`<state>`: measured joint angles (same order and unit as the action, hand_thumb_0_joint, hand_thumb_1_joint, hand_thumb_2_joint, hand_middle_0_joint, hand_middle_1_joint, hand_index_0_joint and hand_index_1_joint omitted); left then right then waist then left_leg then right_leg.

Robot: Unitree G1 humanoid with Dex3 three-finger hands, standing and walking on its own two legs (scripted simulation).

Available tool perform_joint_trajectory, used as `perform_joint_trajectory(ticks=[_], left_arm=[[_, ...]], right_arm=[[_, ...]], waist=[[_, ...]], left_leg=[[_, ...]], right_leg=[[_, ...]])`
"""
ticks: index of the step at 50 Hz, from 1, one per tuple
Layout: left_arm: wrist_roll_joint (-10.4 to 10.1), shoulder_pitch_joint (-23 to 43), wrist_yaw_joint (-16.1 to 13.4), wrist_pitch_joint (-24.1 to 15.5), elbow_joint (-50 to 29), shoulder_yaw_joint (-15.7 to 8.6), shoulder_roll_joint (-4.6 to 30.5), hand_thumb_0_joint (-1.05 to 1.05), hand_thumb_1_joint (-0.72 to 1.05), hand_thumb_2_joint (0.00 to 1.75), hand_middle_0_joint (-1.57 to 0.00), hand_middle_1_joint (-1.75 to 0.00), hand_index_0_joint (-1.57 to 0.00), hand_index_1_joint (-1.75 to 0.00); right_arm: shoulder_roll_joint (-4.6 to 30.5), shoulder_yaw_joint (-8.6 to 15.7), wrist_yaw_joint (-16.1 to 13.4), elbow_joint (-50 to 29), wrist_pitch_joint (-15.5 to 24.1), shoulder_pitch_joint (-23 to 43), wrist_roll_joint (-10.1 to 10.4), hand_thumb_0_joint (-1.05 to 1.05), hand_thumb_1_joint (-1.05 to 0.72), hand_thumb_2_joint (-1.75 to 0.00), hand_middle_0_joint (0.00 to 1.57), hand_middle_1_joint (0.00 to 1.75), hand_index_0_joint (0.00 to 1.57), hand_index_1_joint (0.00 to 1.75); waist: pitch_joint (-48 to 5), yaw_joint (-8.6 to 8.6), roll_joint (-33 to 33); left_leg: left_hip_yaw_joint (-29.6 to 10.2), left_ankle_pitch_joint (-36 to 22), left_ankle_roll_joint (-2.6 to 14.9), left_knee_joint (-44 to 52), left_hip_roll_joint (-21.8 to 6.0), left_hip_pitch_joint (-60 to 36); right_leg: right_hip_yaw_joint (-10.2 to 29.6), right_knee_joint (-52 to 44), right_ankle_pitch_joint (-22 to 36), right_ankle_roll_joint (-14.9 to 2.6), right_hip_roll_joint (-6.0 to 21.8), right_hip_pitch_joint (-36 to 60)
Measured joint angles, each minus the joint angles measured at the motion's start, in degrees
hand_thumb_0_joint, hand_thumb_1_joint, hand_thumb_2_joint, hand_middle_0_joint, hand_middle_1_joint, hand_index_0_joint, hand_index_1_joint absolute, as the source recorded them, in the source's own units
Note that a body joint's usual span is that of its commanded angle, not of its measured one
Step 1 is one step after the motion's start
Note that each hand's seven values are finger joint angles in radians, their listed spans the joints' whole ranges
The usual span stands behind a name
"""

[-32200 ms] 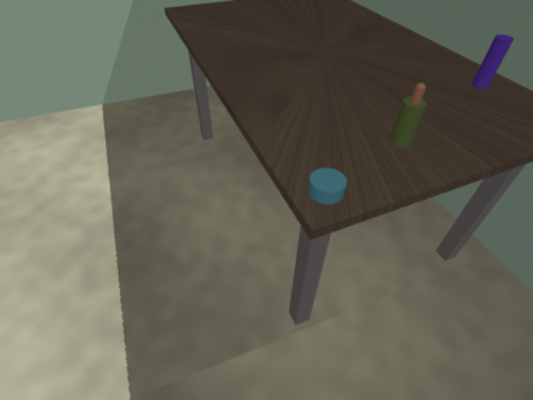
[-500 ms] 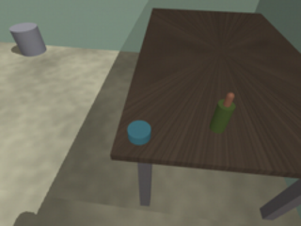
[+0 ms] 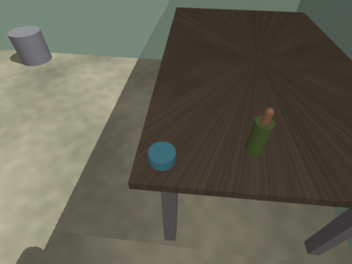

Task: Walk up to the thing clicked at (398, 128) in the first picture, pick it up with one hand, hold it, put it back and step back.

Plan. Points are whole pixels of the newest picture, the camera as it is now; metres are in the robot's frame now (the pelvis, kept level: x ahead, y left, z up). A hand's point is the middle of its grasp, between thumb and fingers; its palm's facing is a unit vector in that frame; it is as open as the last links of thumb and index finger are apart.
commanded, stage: home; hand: right
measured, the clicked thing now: (261, 130) +0.50 -0.22 +0.03
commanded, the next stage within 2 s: stand in 0.18 s
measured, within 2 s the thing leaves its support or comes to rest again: neither
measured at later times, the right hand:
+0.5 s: hand out of the picture +0.05 -0.26 -0.16, palm faces -0.04 +0.94 -0.35, open 14.9 cm
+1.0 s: hand out of the picture +0.07 -0.25 -0.16, palm faces -0.03 +0.94 -0.34, open 7.5 cm
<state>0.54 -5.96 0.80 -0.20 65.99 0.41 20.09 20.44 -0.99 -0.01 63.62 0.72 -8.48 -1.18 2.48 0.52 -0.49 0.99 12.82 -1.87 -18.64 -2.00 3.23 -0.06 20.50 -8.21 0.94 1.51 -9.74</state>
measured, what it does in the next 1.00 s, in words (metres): stands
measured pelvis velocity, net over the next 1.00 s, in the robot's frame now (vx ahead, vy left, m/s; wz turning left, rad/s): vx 0.01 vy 0.00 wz -0.01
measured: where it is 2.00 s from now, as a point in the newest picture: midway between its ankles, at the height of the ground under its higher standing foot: outside the picture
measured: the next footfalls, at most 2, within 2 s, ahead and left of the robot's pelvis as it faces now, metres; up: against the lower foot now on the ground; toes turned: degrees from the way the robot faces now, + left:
none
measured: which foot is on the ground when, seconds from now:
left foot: down 0.00-1.00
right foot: down 0.00-1.00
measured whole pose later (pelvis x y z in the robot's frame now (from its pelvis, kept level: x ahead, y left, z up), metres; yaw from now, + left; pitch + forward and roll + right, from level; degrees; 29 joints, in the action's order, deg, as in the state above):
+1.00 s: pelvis +0.01 +0.00 +0.00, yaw -1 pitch -2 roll +0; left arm 0.5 -6.1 0.6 -0.5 65.0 0.4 20.0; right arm 19.9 -0.2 0.2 63.7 0.6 -8.1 -1.1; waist 2.8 0.3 -0.3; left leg 1.9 13.1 -1.8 -17.9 -2.1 2.6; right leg 0.8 20.4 -8.5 1.1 1.4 -9.7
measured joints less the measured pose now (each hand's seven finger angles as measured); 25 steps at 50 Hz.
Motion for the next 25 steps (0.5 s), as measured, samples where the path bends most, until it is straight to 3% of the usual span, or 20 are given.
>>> perform_joint_trajectory(ticks=[17, 25], left_arm=[[0.0, -0.5, -0.1, -0.2, -0.3, 0.0, 0.0, 0.01, 0.90, 0.90, -0.20, -0.30, -0.20, -0.30], [0.0, -0.6, -0.2, -0.3, -0.5, -0.1, 0.0, 0.01, 0.90, 0.90, -0.20, -0.30, -0.20, -0.30]], right_arm=[[-0.2, 0.5, 0.2, 0.3, -0.2, -0.3, 0.0, 0.00, 0.51, -0.07, 0.07, 0.07, 0.07, 0.07], [-0.2, 0.7, 0.2, 0.3, -0.4, -0.5, 0.0, 0.00, 0.22, -0.36, 0.16, 0.21, 0.16, 0.21]], waist=[[0.1, -0.21, 0.2], [0.3, -0.27, 0.0]], left_leg=[[0.2, 0.1, -0.15, -0.1, -0.4, 0.0], [0.4, 0.3, -0.12, -0.2, -0.4, 0.1]], right_leg=[[0.2, -0.2, 0.2, -0.16, -0.4, 0.0], [0.4, -0.2, 0.1, -0.14, -0.5, -0.1]])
